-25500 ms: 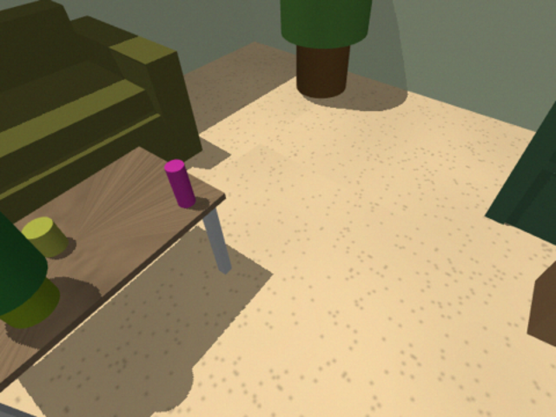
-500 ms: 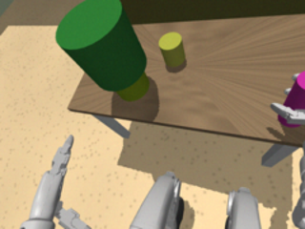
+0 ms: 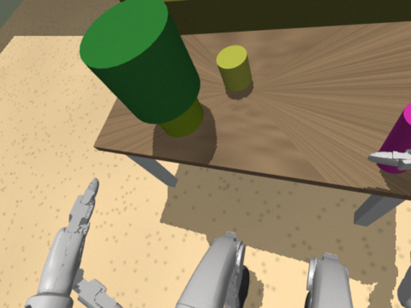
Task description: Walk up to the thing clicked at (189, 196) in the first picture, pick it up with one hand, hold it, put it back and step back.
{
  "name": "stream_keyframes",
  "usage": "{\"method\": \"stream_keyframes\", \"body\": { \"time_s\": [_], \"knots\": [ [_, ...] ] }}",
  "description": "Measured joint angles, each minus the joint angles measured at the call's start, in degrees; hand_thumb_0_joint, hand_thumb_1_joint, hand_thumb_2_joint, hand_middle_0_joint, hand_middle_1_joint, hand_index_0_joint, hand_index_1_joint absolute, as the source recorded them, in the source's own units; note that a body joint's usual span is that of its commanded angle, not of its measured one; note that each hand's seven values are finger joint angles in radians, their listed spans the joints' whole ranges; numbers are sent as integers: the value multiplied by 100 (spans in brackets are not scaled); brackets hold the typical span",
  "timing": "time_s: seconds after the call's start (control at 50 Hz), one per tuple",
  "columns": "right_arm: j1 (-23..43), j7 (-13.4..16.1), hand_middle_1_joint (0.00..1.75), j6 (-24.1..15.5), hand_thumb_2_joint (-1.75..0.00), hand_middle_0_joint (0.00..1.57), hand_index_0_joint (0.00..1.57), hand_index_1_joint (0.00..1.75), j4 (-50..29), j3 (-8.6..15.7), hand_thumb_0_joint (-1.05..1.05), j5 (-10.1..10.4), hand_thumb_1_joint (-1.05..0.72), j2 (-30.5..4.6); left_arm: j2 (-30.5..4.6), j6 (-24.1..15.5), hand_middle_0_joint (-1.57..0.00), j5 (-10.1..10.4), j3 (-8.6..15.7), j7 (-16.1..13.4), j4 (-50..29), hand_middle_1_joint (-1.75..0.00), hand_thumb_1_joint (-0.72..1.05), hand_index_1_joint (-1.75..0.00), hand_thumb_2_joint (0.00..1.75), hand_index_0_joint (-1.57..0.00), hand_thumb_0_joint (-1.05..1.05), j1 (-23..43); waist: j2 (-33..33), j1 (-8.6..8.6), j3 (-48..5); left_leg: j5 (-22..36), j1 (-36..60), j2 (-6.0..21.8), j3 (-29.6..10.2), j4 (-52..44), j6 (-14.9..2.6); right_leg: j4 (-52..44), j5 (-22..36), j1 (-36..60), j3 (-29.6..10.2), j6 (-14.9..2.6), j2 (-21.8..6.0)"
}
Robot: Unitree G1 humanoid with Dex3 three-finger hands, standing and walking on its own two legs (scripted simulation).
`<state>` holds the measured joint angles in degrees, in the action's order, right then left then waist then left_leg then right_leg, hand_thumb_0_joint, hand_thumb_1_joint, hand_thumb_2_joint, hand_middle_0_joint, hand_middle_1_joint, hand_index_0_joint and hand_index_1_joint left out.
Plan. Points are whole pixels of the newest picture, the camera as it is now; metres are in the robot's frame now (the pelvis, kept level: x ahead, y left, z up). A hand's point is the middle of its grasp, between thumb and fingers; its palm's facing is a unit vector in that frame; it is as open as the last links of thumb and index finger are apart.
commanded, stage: withdraw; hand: right
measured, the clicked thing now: (407, 141) +0.47 -0.22 -0.04
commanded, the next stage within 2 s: rise in 0.16 s
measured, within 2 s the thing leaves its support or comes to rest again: neither
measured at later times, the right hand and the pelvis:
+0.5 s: hand out of the picture +0.46 -0.32 +0.10, palm faces +0.36 +0.90 -0.24, open 16.8 cm; pelvis +0.03 -0.01 +0.10, yaw -1 degrees
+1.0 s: hand out of the picture +0.32 -0.25 +0.10, palm faces +0.24 +0.93 -0.26, open 17.1 cm; pelvis +0.07 -0.01 +0.16, yaw -3 degrees
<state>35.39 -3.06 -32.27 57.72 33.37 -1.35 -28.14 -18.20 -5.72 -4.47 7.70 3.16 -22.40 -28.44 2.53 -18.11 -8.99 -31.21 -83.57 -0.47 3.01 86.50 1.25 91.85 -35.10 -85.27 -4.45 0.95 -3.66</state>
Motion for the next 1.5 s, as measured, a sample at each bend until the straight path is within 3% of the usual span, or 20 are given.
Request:
{"method": "stream_keyframes", "body": {
  "time_s": [0.08, 0.2, 0.3, 0.34, 0.42, 0.5, 0.58, 0.66, 0.74, 0.9, 1.04, 1.16, 1.24, 1.5],
  "knots": [
    [-7, -94, 24, 159, -21, 25, 25, 24, -197, 56, -1, 50, 44, -71, 63, 32, -7, 23, -9, -68, 261, -5, -52, -6, 4, -7, -1, -25, 3, 76, 0, 48, 209, -14, 11, -203, -12, -196, 44, 205, -2, 11, -15],
    [60, -296, 13, 489, -12, 14, 14, 13, -307, 88, -1, 193, 48, -316, 188, 230, -7, 48, -266, -148, 751, -5, -53, -6, 5, -6, -1, -33, -108, 260, -16, 140, 693, -23, 19, -650, -7, -618, 130, 671, 12, 2, -27],
    [101, -484, 8, 759, -8, 9, 9, 8, -167, -91, -1, 395, 48, -346, 157, 323, -7, 140, -333, -248, 1038, -5, -54, -6, 5, -6, -1, -38, -202, 466, -60, 226, 1243, 13, -3, -1126, 17, -1097, 232, 1210, 61, -27, 6],
    [67, -393, 7, 1015, -7, 8, 8, 7, 22, -249, -1, 157, 47, -451, 166, 464, -7, 227, -367, -273, 1046, -5, -54, -6, 5, -7, -1, 17, -198, 541, 1, 282, 1528, 2, -40, -1348, 30, -1323, 279, 1512, 110, -38, -7],
    [-101, -67, 6, 1751, -8, 7, 7, 6, 124, -542, -1, -59, 44, -410, 182, 645, -7, 334, -416, -288, 1106, -5, -50, -6, 8, -6, -1, -83, -209, 740, 45, 435, 2117, 22, -91, -1901, 43, -1895, 436, 2116, 190, -58, 10],
    [-305, 266, 6, 2223, -9, 7, 7, 6, 29, -608, -1, -174, 40, -424, 136, 823, -6, 401, -519, -312, 1547, -5, -36, -7, 13, -5, -1, -54, -192, 912, 96, 579, 2736, 25, -118, -2442, 47, -2434, 576, 2740, 242, -66, 12],
    [-326, 560, 6, 2350, -11, 7, 7, 6, 58, -846, -1, -154, 40, -513, 145, 959, -8, 431, -667, -440, 2127, -10, -14, -11, 27, -8, -1, 120, -170, 1110, 153, 682, 3276, 40, -118, -2872, 46, -2861, 684, 3272, 261, -68, 28],
    [-446, 681, 7, 2461, -11, 7, 7, 7, 18, -1064, -1, -121, 42, -460, 336, 1003, -11, 440, -1027, -469, 2590, -15, 11, -16, 42, -11, -1, 426, -205, 1284, 158, 759, 3720, 62, -105, -3217, 54, -3200, 771, 3701, 263, -71, 51],
    [-1041, 674, 7, 2690, -11, 7, 6, 7, -374, -1307, -1, -17, 44, -210, 578, 1067, -14, 541, -1285, -408, 2861, -19, 32, -20, 56, -14, 0, 639, -286, 1405, 142, 819, 4166, 110, -130, -3534, 71, -3554, 854, 4162, 306, -83, 99],
    [-2751, 728, 6, 3203, -11, 7, 6, 7, -2023, -2143, -1, 295, 46, 659, 529, 1144, -18, 746, -1082, -561, 3252, -24, 61, -25, 73, -17, 0, 672, -293, 1672, 259, 888, 4867, 205, -206, -3975, 93, -4130, 988, 4936, 408, -113, 194],
    [-4216, 806, 6, 3332, -10, 7, 7, 7, -3511, -2738, -1, 409, 47, 1321, 569, 1177, -18, 745, -1020, -735, 3514, -26, 72, -27, 80, -18, 1, 722, -189, 1742, 401, 891, 5239, 182, -198, -4141, 58, -4353, 1020, 5338, 408, -70, 170],
    [-5438, 947, 6, 3515, -9, 7, 7, 6, -4530, -3126, -1, 426, 48, 1590, 649, 1090, -19, 731, -1015, -865, 4370, -28, 80, -28, 85, -19, 1, 1088, -263, 1695, 399, 841, 5393, 118, -158, -4118, 12, -4314, 962, 5484, 368, -19, 105],
    [-5908, 982, 6, 3656, -8, 7, 6, 6, -4787, -3366, -1, 386, 50, 1713, 653, 1030, -20, 701, -970, -957, 4743, -28, 85, -29, 87, -19, 1, 1197, -352, 1710, 398, 771, 5339, 117, -124, -3960, -11, -4185, 919, 5430, 328, 1, 102],
    [-5936, 1112, 5, 3984, -5, 6, 6, 5, -5087, -3372, -1, 284, 55, 1693, 589, 439, -20, 621, -901, -1119, 5028, -29, 89, -30, 90, -20, 1, 1273, -407, 1721, 480, 741, 5193, 115, -73, -3668, -92, -4021, 981, 5325, 264, 76, 101]
  ]
}}
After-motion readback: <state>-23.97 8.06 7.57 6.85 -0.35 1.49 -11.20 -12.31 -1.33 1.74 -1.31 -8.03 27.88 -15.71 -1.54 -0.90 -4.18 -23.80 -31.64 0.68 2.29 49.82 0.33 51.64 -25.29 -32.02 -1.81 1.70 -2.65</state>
